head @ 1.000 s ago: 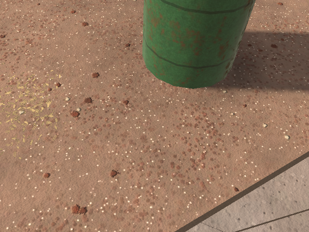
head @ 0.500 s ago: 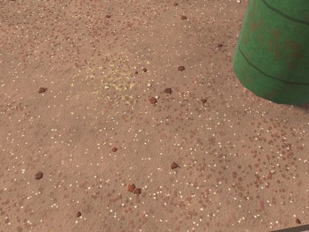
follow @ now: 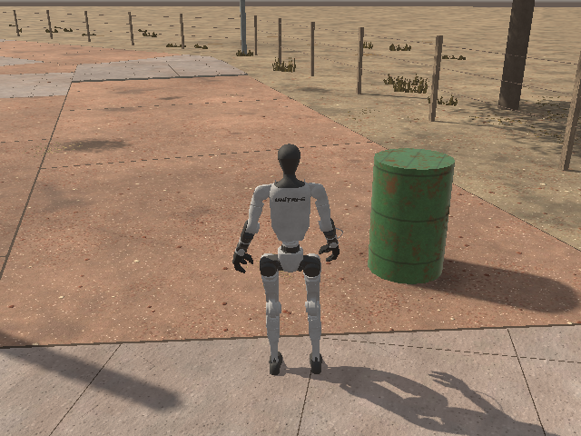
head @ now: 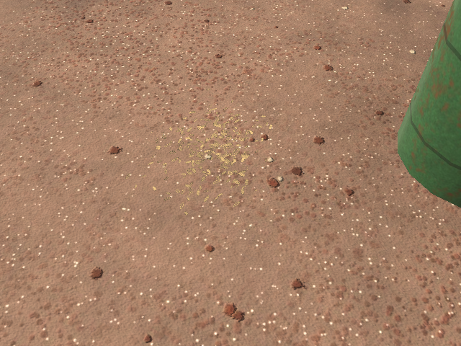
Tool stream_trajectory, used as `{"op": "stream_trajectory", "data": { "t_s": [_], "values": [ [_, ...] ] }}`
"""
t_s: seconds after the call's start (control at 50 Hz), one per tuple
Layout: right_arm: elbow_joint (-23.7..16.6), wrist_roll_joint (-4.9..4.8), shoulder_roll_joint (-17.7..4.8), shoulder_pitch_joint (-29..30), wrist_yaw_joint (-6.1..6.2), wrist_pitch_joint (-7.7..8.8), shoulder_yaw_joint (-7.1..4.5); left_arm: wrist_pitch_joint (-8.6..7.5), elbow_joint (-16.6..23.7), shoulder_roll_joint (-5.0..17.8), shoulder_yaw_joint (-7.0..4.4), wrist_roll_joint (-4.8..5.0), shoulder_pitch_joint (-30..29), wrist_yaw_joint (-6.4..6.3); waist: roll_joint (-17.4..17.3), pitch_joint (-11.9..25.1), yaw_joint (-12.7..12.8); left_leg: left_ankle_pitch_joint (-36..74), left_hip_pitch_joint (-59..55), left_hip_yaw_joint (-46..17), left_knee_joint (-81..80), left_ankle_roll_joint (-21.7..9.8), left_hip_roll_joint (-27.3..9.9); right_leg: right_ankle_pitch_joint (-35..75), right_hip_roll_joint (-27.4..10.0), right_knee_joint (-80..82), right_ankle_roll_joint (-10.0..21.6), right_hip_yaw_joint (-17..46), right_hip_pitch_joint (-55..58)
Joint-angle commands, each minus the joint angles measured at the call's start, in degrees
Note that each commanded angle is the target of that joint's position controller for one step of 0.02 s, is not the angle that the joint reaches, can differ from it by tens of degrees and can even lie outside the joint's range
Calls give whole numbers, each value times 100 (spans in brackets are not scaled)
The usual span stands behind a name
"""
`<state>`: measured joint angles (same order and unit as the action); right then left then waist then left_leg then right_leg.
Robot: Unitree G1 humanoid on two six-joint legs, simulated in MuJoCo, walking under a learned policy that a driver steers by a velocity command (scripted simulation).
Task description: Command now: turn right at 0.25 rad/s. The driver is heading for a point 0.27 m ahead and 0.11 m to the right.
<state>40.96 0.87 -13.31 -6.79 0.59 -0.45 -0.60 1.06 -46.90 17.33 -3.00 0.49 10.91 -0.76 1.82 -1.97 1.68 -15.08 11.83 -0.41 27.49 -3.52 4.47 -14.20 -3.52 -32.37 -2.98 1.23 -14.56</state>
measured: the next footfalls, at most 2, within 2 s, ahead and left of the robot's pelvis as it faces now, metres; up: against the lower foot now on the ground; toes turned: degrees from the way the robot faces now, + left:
right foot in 0.80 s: +0.15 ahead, -0.23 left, +0.00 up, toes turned -28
left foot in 1.20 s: +0.28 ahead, -0.02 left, +0.00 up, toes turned -28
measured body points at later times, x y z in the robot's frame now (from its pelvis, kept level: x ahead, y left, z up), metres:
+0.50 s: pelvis +0.02 +0.02 +0.01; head +0.04 +0.02 +0.46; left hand +0.25 +0.25 -0.10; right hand +0.02 -0.28 -0.09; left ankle +0.00 +0.11 -0.74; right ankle -0.03 -0.14 -0.66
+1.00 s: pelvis +0.11 -0.12 +0.00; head +0.14 -0.15 +0.45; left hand +0.38 +0.04 -0.09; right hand +0.07 -0.42 -0.12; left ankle +0.18 +0.04 -0.67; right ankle +0.11 -0.21 -0.74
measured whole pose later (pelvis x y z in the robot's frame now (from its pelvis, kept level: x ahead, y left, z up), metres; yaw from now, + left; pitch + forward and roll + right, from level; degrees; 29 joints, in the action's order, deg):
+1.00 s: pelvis +0.11 -0.12 +0.00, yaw -27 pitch +1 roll +0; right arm 43.3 0.2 -18.5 -12.8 1.9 0.6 -3.5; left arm -1.9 -41.6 14.8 -2.4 -0.8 7.2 1.5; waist -2.4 -3.9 -0.9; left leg -22.5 28.6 -1.0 59.0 4.5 -5.1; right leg -8.6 3.0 -24.0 4.1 -1.4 -16.6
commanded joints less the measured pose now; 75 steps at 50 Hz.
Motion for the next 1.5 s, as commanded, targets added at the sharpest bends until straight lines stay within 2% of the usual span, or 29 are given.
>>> {"op": "stream_trajectory", "data": {
  "t_s": [0.02, 0.06, 0.14, 0.18, 0.24, 0.26, 0.28, 0.3, 0.32, 0.36, 0.38, 0.46, 0.66, 0.72, 0.76, 0.78, 0.8, 0.82, 0.84, 0.86, 0.9, 0.92, 0.98, 1.16, 1.18, 1.22, 1.24, 1.28, 1.5],
  "values": [
    [-164, 6, -1220, -374, 91, 63, -410, -140, 530, 1124, -230, -41, -287, -26, -94, 333, -341, 1078, -222, -843, -191, -336, -1123, 2463, -246, 382, 305, 385, 208],
    [-262, 62, -1076, -190, 150, 71, -417, -109, 491, 1157, -302, 102, -205, -11, 598, 509, -306, 693, -162, 9, 413, 85, -415, 2364, -493, 538, 823, 1046, 56],
    [-458, -27, -680, 64, 164, -41, -422, -159, 564, 1072, -289, -5, -143, -46, 1251, 458, -147, -1288, 899, -50, 1441, 258, 16, 2060, -1147, 1125, 1575, 2435, 461],
    [-479, -82, -733, -4, 108, 5, -455, -199, 576, 1151, -331, 19, -174, -46, 1026, 514, -153, -1783, 1205, -302, 1575, 266, -135, 2341, -1212, 1065, 1585, 2558, 742],
    [-270, -130, -736, -492, 22, 109, -489, 8, 693, 1143, -367, 212, -681, -140, 824, 706, -413, -102, 199, -129, -194, 362, -131, 2074, -661, 699, 1089, 2068, 443],
    [-188, -110, -879, -704, -2, 110, -547, 79, 765, 1003, -334, 196, -708, -168, 610, 777, -429, 506, -421, -237, -647, 314, -336, 1427, -392, 427, 839, 1857, 25],
    [-247, -29, -1384, -706, 35, 71, -667, 112, 839, 641, -241, 100, -504, -157, -661, 713, -210, 922, -976, -1433, -995, -93, -1393, 111, 241, -658, 431, 1172, -950],
    [-382, 142, -1588, -479, 3, 59, -685, 84, 915, 707, -260, 65, -346, -159, -1811, 473, -145, 1747, -647, -2651, -1238, -970, -2505, -2124, 756, -1771, 170, 537, -1684],
    [-518, 183, -1284, -404, 5, 118, -570, 50, 824, 1067, -382, 20, -190, -147, -1276, 420, -141, 2059, -461, -2734, -1231, -1378, -2755, -2318, 489, -2951, 64, 833, -1746],
    [-514, 15, -1077, -209, 68, 203, -513, 87, 617, 1036, -444, 103, -37, -100, -646, 187, -15, 40, -637, -1782, -1388, -896, -2126, -1306, 204, -3298, 47, 797, -2168],
    [-462, -74, -1088, -289, 119, 244, -514, 82, 659, 914, -403, 103, -237, -80, -746, 20, -166, -580, -849, -1670, -1558, -778, -2038, -872, 101, -3283, 17, 766, -2565],
    [-310, -43, -1115, -937, 217, 342, -515, -67, 935, 674, -302, 133, -767, 65, -725, -2, -587, -670, -1509, -1171, -1923, -742, -1978, -221, 23, -2811, -130, 464, -2929],
    [-29, -127, -1365, -1302, 30, 420, -662, -248, 1460, 231, -86, 125, -1371, 328, -651, -405, -763, 817, -1438, 299, -1998, -704, -2100, 271, -194, -969, 119, -120, -2465],
    [70, -244, -1504, -1278, -6, 331, -693, -265, 1540, 267, -105, 71, -1293, 379, -853, -215, -571, 2692, -1231, 617, -1378, -566, -2080, 109, 137, -452, 345, -457, -1560],
    [53, -355, -1589, -1016, 18, 308, -696, -244, 1370, 527, -273, 20, -499, 377, -834, 381, 25, 4360, -1046, 943, -204, -276, -1941, 681, 513, 261, 662, -585, -201],
    [48, -351, -1396, -1073, 21, 349, -617, -209, 1133, 811, -416, -12, 214, 306, -635, 822, 352, 4183, -552, 1153, 742, -9, -1658, 1475, 667, 616, 829, -540, 997],
    [-114, -82, -1045, -1097, 12, 403, -458, -151, 1012, 1222, -510, -53, 934, 162, 148, 1396, 574, 1240, 888, 1172, 2312, 370, -1326, 3216, -342, 448, 1137, 708, 2656],
    [-293, 73, -544, -1607, 4, 438, -267, -177, 1244, 1700, -467, -213, 548, 81, 1232, 2193, -28, -2602, 2224, 564, 4055, 734, -568, 4465, -2073, 579, 2297, 3242, 3420],
    [-39, -138, -1203, -1546, -8, 395, -428, -209, 1228, 1244, -382, -127, 544, 145, 417, 2448, 322, -2382, 2068, -284, 4614, 812, -669, 4068, -2074, 909, 2549, 3000, 2853],
    [-121, -263, -1272, -1230, -15, 351, -450, -256, 1142, 969, -278, -57, 215, 186, 566, 1567, 183, -2087, 2406, -189, 4634, 773, -877, 4046, -1721, 964, 2356, 2022, 2274],
    [2, -105, -1206, -1103, 98, 270, -454, -300, 1054, 563, -171, 13, -336, 219, 279, 835, -146, -1364, 2173, -199, 3914, 734, -1146, 3183, -1073, 1217, 1812, 1256, 1083],
    [52, -78, -1211, -1186, 123, 194, -465, -326, 1050, 544, -155, -49, -510, 229, 345, 735, -298, -1015, 1668, -194, 3778, 756, -1135, 3368, -948, 1385, 1752, 1014, 503],
    [154, -50, -928, -1440, 182, 73, -415, -445, 911, 466, -128, -171, -755, 199, 335, 828, -525, -459, 994, -200, 3110, 836, -1042, 3695, -819, 1566, 1799, 598, -15],
    [1, -54, -801, -577, 184, -20, -324, -288, 366, 440, -24, -104, -657, 135, 299, 384, -304, 194, 89, -187, 272, 658, -885, 780, -680, 1576, 1470, 918, -34],
    [15, 3, -786, -596, 176, 12, -305, -289, 295, 334, 28, -78, -589, 140, 160, 338, -387, 870, -292, -214, -385, 587, -896, 573, -528, 1458, 1245, 866, -147],
    [-47, 16, -1320, -540, 207, 53, -390, -356, 134, 271, 57, -202, 6, 165, -565, 508, -30, 2550, -945, -675, -243, 354, -1457, 76, 42, 1121, 744, 531, -399],
    [79, -53, -1270, -423, 159, 52, -417, -346, 90, 268, 46, -157, 57, 147, -979, 520, 44, 1747, -494, -548, -112, 219, -1268, 44, 275, 1173, 604, 233, -83],
    [73, -10, -825, -327, 87, 95, -309, -290, 76, 388, 32, -110, -342, 99, -685, 461, -194, 1542, -316, -403, -211, 358, -1055, 483, 252, 944, 566, 196, 137],
    [539, -50, -871, -338, 134, 137, -289, -78, -462, 373, 4, -60, -276, 7, -235, 394, -174, 1865, -381, -244, -215, 426, -889, 1663, 154, 841, 607, 234, 602]
  ]
}}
